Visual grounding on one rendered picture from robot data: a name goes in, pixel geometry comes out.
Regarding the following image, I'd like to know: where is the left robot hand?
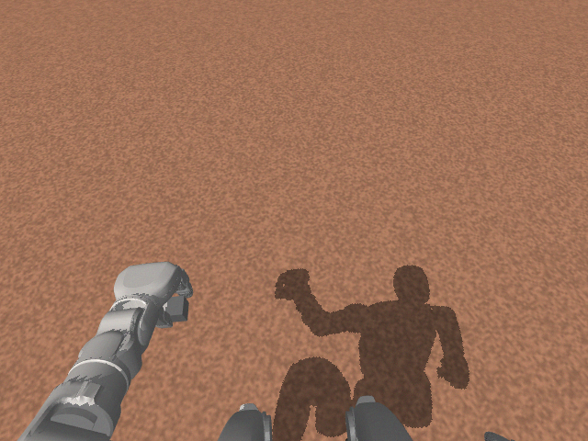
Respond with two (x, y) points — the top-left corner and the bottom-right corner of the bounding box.
(114, 262), (193, 328)

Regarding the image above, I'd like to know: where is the left robot arm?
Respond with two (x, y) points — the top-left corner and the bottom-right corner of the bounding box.
(17, 295), (159, 441)

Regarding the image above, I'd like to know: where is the small box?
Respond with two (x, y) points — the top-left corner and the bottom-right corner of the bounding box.
(163, 296), (189, 322)

